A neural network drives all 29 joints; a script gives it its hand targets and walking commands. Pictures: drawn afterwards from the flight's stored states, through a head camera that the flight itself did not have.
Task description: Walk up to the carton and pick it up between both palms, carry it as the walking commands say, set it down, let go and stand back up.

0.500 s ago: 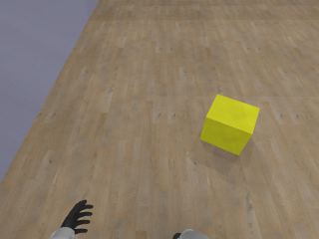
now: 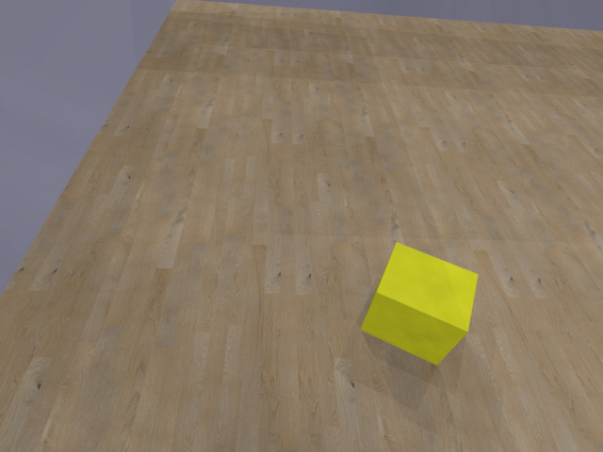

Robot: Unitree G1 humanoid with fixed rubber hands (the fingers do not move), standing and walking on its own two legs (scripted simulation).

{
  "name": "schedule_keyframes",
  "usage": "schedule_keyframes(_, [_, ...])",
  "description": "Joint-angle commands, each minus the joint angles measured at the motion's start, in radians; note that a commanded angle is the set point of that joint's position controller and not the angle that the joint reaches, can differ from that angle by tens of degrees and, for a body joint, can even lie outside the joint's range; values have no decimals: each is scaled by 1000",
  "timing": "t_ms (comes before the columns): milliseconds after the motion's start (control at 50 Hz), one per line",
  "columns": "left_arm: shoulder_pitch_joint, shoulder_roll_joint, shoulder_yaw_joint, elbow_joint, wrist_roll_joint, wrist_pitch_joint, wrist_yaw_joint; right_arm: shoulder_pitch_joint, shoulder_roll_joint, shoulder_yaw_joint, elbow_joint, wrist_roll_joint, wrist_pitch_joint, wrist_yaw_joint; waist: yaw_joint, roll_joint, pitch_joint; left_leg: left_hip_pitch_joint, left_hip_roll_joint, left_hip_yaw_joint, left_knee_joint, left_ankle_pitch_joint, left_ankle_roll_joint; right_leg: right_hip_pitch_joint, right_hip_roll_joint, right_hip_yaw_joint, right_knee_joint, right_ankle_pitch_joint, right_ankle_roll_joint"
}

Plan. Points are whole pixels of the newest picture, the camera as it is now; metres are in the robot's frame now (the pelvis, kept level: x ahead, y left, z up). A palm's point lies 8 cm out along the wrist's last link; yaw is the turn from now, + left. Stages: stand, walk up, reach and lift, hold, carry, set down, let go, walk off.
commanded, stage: walk up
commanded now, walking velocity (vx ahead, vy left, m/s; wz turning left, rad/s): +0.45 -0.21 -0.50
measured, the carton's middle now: (416, 303) +0.77 -0.39 -0.65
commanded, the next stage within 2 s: none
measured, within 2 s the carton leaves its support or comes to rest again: neither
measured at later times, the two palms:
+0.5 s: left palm (260, 350) +0.31 +0.10 -0.13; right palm out of the picture +0.17 -0.39 -0.15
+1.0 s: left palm (283, 286) +0.45 +0.08 -0.14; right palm out of the picture +0.22 -0.42 -0.09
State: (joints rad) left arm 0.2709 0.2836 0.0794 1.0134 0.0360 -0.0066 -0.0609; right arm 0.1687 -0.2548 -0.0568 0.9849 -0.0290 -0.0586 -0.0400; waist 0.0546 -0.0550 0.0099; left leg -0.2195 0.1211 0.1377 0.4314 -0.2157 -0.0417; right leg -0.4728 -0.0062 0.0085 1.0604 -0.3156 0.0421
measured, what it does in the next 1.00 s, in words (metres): walks ahead, turning right: right foot, then left foot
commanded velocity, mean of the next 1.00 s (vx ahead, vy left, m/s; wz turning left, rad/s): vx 0.27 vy -0.10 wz -0.35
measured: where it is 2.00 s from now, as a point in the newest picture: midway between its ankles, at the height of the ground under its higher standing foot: outside the picture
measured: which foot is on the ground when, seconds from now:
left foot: down 0.00-0.32, up 0.34-0.74, down 0.76-1.00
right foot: up 0.00-0.30, down 0.32-0.78, up 0.80-1.00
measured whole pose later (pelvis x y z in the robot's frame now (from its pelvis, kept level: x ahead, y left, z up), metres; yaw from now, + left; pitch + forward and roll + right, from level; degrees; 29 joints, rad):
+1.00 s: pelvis +0.31 -0.16 +0.01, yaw -18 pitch +0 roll -5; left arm 0.20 0.29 0.07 0.96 0.01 0.05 -0.03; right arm 0.33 -0.24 -0.04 0.97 -0.01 -0.02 -0.04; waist -0.03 -0.02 0.04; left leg -0.19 0.15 0.10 0.40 -0.21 -0.02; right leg -0.53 0.02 0.05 1.10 -0.30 0.08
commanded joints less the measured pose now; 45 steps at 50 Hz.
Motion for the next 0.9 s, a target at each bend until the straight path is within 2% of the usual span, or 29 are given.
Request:
schedule_keyframes(0, [-33, -8, 1, -53, 7, 10, -31, 134, -119, -18, 18, 8, -17, 7, -60, 237, 45, 180, 250, -169, -186, 185, 33, -293, -81, 37, 119, 116, 28])
schedule_keyframes(40, [-93, -11, 3, -82, 8, 32, -43, 208, -140, -28, 34, 15, -15, 3, -53, 208, 42, 185, 272, -124, -130, 496, 30, -321, -73, 6, 130, 131, 44])
schedule_keyframes(60, [-115, -15, -1, -92, 5, 38, -47, 237, -148, -34, 37, 17, -13, 2, -57, 217, 36, 192, 276, -107, -129, 534, 31, -326, -75, -5, 113, 140, 52])
schedule_keyframes(120, [-190, -10, -8, -135, -14, 45, -64, 261, -165, -47, 29, 18, -4, 5, -70, 267, 74, 173, 252, -46, -198, 399, 27, -257, -91, -11, -67, 189, 66])
schedule_keyframes(180, [-226, 0, -21, -159, -40, 24, -59, 200, -151, -43, -8, 11, -8, 34, -73, 331, 118, 74, 180, 64, -293, 79, 17, -14, -82, -44, -339, 224, 47])
schedule_keyframes(200, [-235, 14, -21, -159, -40, 19, -54, 209, -165, -49, -10, 7, -7, 37, -79, 329, 128, 92, 192, 71, -286, 66, 28, 7, -78, -71, -379, 212, 37])
schedule_keyframes(240, [-228, 44, -15, -154, -27, 14, -46, 251, -203, -67, -9, 4, -1, 33, -82, 282, 120, 156, 233, 78, -173, 201, 38, 22, -69, -104, -439, 141, 8])
schedule_keyframes(280, [-96, 75, 0, -113, -13, -1, -29, 289, -224, -70, -14, 7, 12, 33, -42, 186, 12, 176, 210, 106, 138, 407, 27, 179, -16, -145, -512, 100, -40])
schedule_keyframes(300, [60, 120, 23, -66, -1, -14, -16, 301, -203, -57, -33, 5, 13, 32, 26, 87, -87, 38, 173, 101, 413, 340, 13, 385, -28, -102, -534, 91, -76])
schedule_keyframes(320, [169, 251, 57, -48, -7, -19, 9, 315, -79, -14, -89, -1, 7, 36, 54, -326, -128, -335, -49, 105, 735, -348, -39, 552, -324, 405, -715, 125, -136])
schedule_keyframes(340, [210, 258, 53, -40, -33, -21, 29, 296, -67, -6, -92, -6, 13, 28, 36, -260, -262, -411, -32, -93, 920, -475, -10, 605, -388, 572, -775, 166, -154])
schedule_keyframes(360, [146, 231, 40, -66, -30, -31, 36, 300, -80, -11, -65, -2, 18, 19, 13, -132, -270, -412, -15, -162, 928, -372, 17, 585, -385, 571, -773, 165, -163])
schedule_keyframes(380, [56, 176, 24, -78, -32, -36, 43, 288, -77, -10, -42, 5, 15, 17, -12, -78, -201, -392, 17, -173, 885, -275, 30, 505, -335, 459, -766, 235, -170])
schedule_keyframes(420, [-61, 101, 7, -89, -32, -46, 48, 294, -71, -22, -16, 13, 22, 21, -66, -90, -138, -258, 40, -167, 752, -162, 30, 355, -247, 264, -724, 454, -127])
schedule_keyframes(440, [-69, 92, 2, -90, -29, -50, 48, 295, -69, -28, -16, 13, 33, 23, -77, -102, -140, -213, 22, -151, 722, -150, 24, 315, -234, 232, -714, 525, -120])
schedule_keyframes(460, [-55, 88, -1, -85, -27, -53, 49, 283, -63, -30, -20, 10, 46, 24, -77, -97, -136, -197, 5, -139, 692, -144, 16, 293, -234, 225, -719, 539, -124])
schedule_keyframes(500, [-24, 92, -2, -77, -23, -54, 54, 223, -53, -28, -45, 2, 68, 28, -65, -91, -98, -209, -13, -130, 621, -125, 2, 250, -246, 253, -762, 420, -144])
schedule_keyframes(540, [-14, 93, -1, -77, -23, -47, 58, 143, -43, -22, -80, -2, 78, 36, -53, -103, -40, -240, -20, -125, 541, -83, -12, 212, -239, 267, -826, 222, -161])
schedule_keyframes(580, [-33, 81, -4, -76, -26, -36, 60, 67, -26, -13, -111, -1, 72, 46, -55, -137, 10, -216, -30, -107, 426, -61, -23, 161, -185, 219, -872, 49, -173])
schedule_keyframes(620, [-44, 84, -6, -70, -17, -25, 53, 41, -16, 0, -108, 3, 67, 43, -64, -135, 25, -111, -57, -61, 313, -79, -26, 94, -149, 176, -877, 39, -180])
schedule_keyframes(680, [17, 115, 1, -45, -21, -20, 53, 29, -20, 10, -112, 10, 51, 38, -60, -84, 9, -24, -68, -49, 180, -75, -22, 116, -182, 242, -865, 68, -191])
schedule_keyframes(720, [25, 113, 2, -36, -30, -12, 52, 96, -30, 11, -84, 13, 32, 30, -93, -34, -12, 107, -58, -33, 20, 9, -10, 112, -147, 229, -781, -5, -157])
schedule_keyframes(740, [34, 80, -10, -36, -27, -11, 50, 149, -64, -1, -62, 12, 19, 21, -115, 22, -13, 215, 2, -84, -45, 8, 7, 45, -101, 200, -690, -55, -125])
schedule_keyframes(760, [22, 27, -22, -56, -23, -13, 47, 225, -132, -18, -45, -6, 7, 9, -138, 190, 10, 273, 195, -331, -180, -153, 55, -71, -19, 121, -481, -66, -70])
schedule_keyframes(780, [7, 13, -23, -97, -18, -9, 46, 232, -241, -44, -48, 2, 18, 7, -141, 405, 27, 234, 406, -613, -330, -279, 160, -202, 37, 32, -286, -183, -31])
schedule_keyframes(800, [-16, 32, -6, -85, -15, -4, 50, 202, -208, -25, -55, -3, 19, 13, -118, 257, 68, 150, 415, -580, -333, -237, 187, -186, -18, 55, -130, -150, -14])
schedule_keyframes(840, [35, 30, 0, -45, -13, 2, 36, 123, -130, -3, -65, 2, 9, 19, -72, 128, 75, 92, 304, -391, -293, -103, 130, -148, -43, 86, -27, -30, -10])
schedule_keyframes(860, [32, 38, 4, -42, -8, 12, 24, 127, -128, -5, -61, 6, 4, 10, -61, 111, 70, 112, 287, -348, -254, 95, 108, -163, -41, 82, 8, 17, 2])
schedule_keyframes(880, [44, 41, 7, -40, -8, 25, 19, 147, -138, -12, -52, 8, 5, -2, -43, 118, 57, 126, 278, -290, -178, 446, 86, -161, -32, 82, 37, 46, 13])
